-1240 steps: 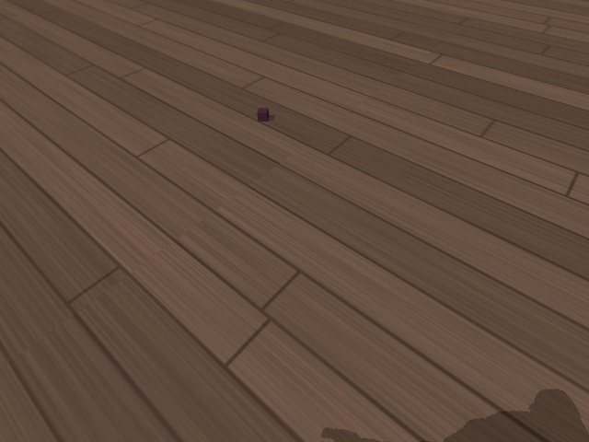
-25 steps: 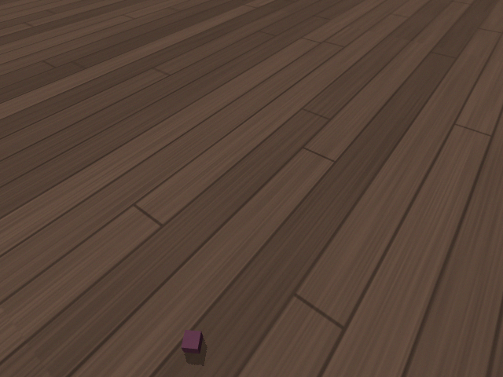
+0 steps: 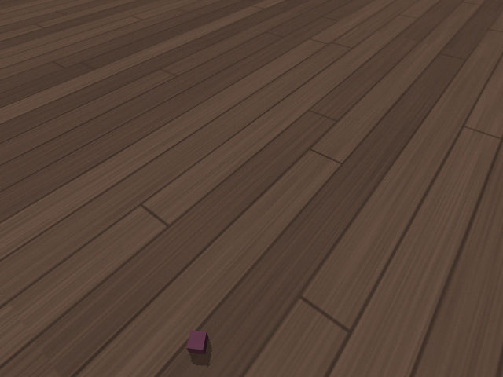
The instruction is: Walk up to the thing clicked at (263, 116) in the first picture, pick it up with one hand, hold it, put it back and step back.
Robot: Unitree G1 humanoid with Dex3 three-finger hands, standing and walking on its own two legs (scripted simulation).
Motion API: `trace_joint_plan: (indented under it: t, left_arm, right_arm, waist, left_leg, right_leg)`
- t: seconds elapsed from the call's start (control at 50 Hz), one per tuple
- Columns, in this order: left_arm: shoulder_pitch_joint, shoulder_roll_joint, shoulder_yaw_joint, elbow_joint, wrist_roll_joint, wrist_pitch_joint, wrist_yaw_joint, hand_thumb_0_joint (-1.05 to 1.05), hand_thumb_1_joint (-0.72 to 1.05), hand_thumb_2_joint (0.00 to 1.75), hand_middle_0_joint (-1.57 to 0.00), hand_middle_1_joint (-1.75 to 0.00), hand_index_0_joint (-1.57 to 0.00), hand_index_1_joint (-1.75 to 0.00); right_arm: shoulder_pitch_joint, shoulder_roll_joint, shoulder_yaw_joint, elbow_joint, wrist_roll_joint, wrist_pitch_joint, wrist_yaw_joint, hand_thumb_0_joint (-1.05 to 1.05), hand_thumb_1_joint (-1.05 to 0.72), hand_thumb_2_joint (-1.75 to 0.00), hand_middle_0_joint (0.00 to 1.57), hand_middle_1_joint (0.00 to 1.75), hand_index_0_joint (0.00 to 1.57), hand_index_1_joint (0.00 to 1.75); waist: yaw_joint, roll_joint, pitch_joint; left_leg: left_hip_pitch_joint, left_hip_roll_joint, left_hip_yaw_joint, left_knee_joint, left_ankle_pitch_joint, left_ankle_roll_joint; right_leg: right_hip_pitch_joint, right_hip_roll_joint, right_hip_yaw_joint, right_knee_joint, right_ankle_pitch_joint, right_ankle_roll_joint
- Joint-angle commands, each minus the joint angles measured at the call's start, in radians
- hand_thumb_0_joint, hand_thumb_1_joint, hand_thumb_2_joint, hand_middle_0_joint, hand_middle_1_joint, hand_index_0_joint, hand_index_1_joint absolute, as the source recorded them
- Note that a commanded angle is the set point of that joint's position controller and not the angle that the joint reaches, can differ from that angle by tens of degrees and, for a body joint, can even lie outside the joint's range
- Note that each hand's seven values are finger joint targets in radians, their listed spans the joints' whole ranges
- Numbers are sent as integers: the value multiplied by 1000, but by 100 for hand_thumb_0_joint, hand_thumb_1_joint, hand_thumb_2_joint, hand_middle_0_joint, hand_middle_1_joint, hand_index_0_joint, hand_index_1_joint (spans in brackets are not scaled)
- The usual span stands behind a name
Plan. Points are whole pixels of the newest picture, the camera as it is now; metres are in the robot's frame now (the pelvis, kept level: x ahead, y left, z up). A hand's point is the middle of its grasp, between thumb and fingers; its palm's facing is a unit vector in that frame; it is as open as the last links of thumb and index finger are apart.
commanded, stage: walk up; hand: left
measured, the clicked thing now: (197, 342) +0.40 +0.25 -0.75
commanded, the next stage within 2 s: stand in 0.06 s
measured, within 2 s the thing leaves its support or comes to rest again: neither
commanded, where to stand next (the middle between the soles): +0.02 +0.00 m, yaw +2 degrees
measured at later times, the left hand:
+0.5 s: hand out of the picture +0.08 +0.25 -0.16, palm faces -0.02 -0.94 -0.34, open 7.4 cm
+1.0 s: hand out of the picture +0.07 +0.25 -0.16, palm faces -0.03 -0.94 -0.34, open 7.4 cm
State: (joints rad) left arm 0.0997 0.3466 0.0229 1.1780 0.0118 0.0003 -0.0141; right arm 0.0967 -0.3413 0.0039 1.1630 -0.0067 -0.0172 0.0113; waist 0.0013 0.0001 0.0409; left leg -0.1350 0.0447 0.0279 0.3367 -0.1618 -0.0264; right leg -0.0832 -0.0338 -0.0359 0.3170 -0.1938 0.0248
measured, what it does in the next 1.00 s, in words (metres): stands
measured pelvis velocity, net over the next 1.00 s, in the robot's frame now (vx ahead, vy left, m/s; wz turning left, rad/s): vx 0.00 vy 0.00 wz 0.00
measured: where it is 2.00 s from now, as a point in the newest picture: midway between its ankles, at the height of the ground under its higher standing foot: outside the picture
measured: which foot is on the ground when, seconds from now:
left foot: down 0.00-1.00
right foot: down 0.00-1.00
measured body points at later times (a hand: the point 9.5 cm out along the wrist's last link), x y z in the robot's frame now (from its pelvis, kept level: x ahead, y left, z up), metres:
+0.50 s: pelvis +0.00 +0.00 +0.00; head +0.01 +0.00 +0.45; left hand +0.08 +0.30 -0.13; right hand +0.09 -0.30 -0.13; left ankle +0.01 +0.13 -0.75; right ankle -0.01 -0.13 -0.75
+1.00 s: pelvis +0.00 +0.00 +0.00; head +0.01 +0.00 +0.45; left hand +0.07 +0.30 -0.13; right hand +0.08 -0.30 -0.13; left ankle +0.01 +0.13 -0.75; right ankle -0.01 -0.13 -0.75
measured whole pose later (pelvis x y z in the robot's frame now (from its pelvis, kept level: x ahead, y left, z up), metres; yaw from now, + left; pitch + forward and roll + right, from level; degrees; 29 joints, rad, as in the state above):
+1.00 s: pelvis +0.00 +0.00 +0.00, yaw +0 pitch -2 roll +0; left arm 0.12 0.36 0.00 1.13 0.02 -0.01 -0.01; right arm 0.10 -0.35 0.00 1.13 -0.01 -0.01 0.01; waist 0.00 0.00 0.05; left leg -0.13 0.05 0.03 0.33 -0.16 -0.03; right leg -0.08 -0.03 -0.03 0.31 -0.19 0.02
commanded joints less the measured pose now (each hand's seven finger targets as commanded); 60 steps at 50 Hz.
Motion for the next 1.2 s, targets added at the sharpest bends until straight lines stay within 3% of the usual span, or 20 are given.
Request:
trace_joint_plan:
  t: [0.0, 0.08, 0.16, 0.2, 0.36, 0.5, 0.72, 0.86, 0.98, 1.06, 1.18]
  left_arm:
    - [-62, 209, 31, -65, -1, -24, 14, 0, 90, 90, -20, -30, -20, -30]
    - [-46, 221, 28, -78, -3, -31, 19, 0, 90, 90, -20, -30, -20, -30]
    - [-52, 214, 24, -84, 0, -29, 19, 0, 90, 90, -20, -30, -20, -30]
    - [-39, 217, 24, -90, -1, -31, 20, 0, 90, 90, -20, -30, -20, -30]
    - [-45, 221, 20, -99, -3, -32, 20, 0, 90, 90, -20, -30, -20, -30]
    - [-38, 219, 19, -98, -1, -29, 19, 0, 90, 90, -20, -30, -20, -30]
    - [-27, 226, 19, -107, -1, -31, 21, 0, 90, 90, -20, -30, -20, -30]
    - [-19, 220, 16, -107, 1, -29, 21, 0, 90, 90, -20, -30, -20, -30]
    - [-17, 223, 16, -112, 0, -30, 20, 0, 90, 90, -20, -30, -20, -30]
    - [-13, 218, 15, -107, 0, -29, 20, 0, 90, 90, -20, -30, -20, -30]
    - [-16, 227, 17, -115, 1, -31, 21, 0, 90, 90, -20, -30, -20, -30]
  right_arm:
    - [-57, -223, -43, -63, 1, -17, -18, 0, -90, -90, 20, 30, 20, 30]
    - [-59, -219, -39, -71, -5, -15, -20, 0, -90, -90, 20, 30, 20, 30]
    - [-62, -221, -39, -76, -2, -13, -19, 0, -90, -90, 20, 30, 20, 30]
    - [-65, -227, -43, -80, -3, -14, -17, 0, -90, -90, 20, 30, 20, 30]
    - [-65, -222, -41, -87, -4, -13, -14, 0, -90, -90, 20, 30, 20, 30]
    - [-57, -223, -40, -83, -3, -9, -13, 0, -90, -90, 20, 30, 20, 30]
    - [-43, -223, -42, -84, -3, -11, -14, 0, -90, -90, 20, 30, 20, 30]
    - [-50, -229, -43, -85, -3, -7, -14, 0, -90, -90, 20, 30, 20, 30]
    - [-42, -225, -41, -89, -6, -9, -14, 0, -90, -90, 20, 30, 20, 30]
    - [-39, -226, -41, -85, -3, -8, -14, 0, -90, -90, 20, 30, 20, 30]
    - [-40, -227, -44, -89, -4, -10, -13, 0, -90, -90, 20, 30, 20, 30]
  waist:
    - [-5, 1, -63]
    - [-1, 15, -63]
    - [-4, 7, -69]
    - [0, 10, -96]
    - [-2, 0, -82]
    - [-2, 8, -54]
    - [-4, 0, -77]
    - [0, 4, -53]
    - [-1, 19, -62]
    - [1, 7, -39]
    - [-2, 12, -66]
  left_leg:
    - [32, 84, -84, -49, 109, 41]
    - [36, 98, -88, -47, 181, 31]
    - [30, 97, -86, -51, 143, 32]
    - [63, 100, -84, -43, 190, 33]
    - [57, 100, -83, -48, 171, 35]
    - [29, 92, -84, -60, 87, 33]
    - [58, 99, -84, -49, 166, 37]
    - [41, 96, -85, -54, 96, 35]
    - [33, 97, -83, -54, 118, 37]
    - [23, 94, -90, -65, 91, 33]
    - [44, 95, -87, -49, 124, 36]
  right_leg:
    - [-29, -92, 80, -64, 104, -30]
    - [-16, -108, 87, -50, 169, -31]
    - [-8, -107, 83, -57, 147, -28]
    - [-5, -110, 81, -48, 181, -30]
    - [-18, -111, 82, -52, 152, -32]
    - [-26, -110, 87, -69, 97, -34]
    - [-23, -109, 82, -51, 150, -34]
    - [-36, -106, 87, -71, 96, -32]
    - [-17, -110, 87, -60, 127, -33]
    - [-39, -104, 81, -65, 74, -32]
    - [-24, -111, 85, -59, 118, -34]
